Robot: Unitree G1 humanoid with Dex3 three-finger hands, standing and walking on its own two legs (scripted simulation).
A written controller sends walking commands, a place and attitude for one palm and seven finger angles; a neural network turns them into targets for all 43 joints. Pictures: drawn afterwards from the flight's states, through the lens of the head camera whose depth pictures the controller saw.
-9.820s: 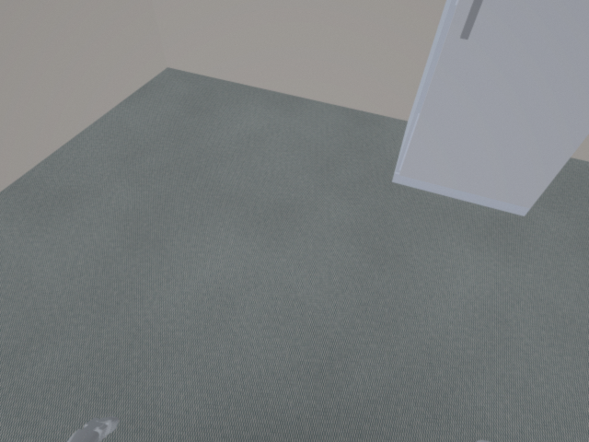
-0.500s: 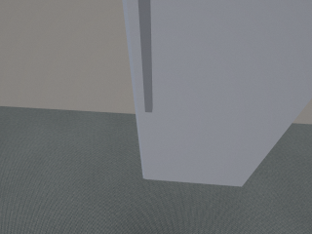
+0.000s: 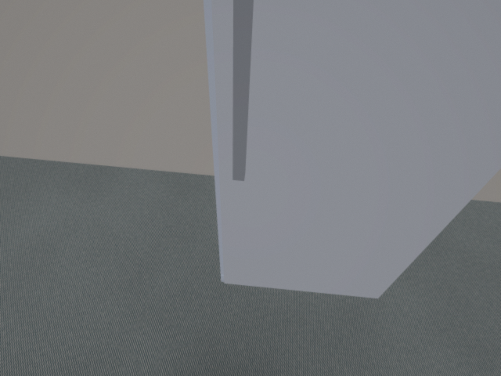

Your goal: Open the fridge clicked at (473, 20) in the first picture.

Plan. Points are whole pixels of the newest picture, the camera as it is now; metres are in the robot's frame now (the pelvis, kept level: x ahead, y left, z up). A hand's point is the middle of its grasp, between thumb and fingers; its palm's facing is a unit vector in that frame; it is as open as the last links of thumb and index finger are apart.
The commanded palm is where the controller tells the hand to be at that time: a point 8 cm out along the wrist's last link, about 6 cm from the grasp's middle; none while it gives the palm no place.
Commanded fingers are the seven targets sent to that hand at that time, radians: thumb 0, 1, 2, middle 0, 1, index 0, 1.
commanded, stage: look again from close up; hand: left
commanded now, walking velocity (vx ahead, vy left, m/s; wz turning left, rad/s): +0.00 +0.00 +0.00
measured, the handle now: (243, 62) +0.53 +0.06 +0.24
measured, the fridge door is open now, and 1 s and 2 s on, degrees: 0 0 0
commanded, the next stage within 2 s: raise the hand to about handle height in 0.74 s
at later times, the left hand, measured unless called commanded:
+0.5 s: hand out of the picture -0.01 +0.16 -0.18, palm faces +0.02 -0.98 -0.18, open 7.4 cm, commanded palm none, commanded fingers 0.00 0.90 0.90 -0.20 -0.30 -0.20 -0.30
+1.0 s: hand (135, 361) +0.15 +0.19 -0.05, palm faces +0.27 -0.94 -0.20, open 7.4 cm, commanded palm +0.10 +0.21 -0.05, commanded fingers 0.00 0.69 0.81 -0.22 -0.44 -0.22 -0.44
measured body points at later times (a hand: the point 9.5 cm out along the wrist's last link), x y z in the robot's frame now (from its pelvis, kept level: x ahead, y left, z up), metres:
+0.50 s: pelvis +0.00 -0.01 +0.00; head +0.01 +0.00 +0.45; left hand -0.01 +0.22 -0.16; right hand +0.01 -0.23 -0.15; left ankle +0.01 +0.08 -0.74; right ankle -0.03 -0.14 -0.74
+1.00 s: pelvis -0.01 -0.02 -0.01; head -0.01 -0.03 +0.44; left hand +0.13 +0.24 -0.04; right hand +0.08 -0.26 -0.13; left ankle +0.01 +0.08 -0.74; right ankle -0.03 -0.14 -0.74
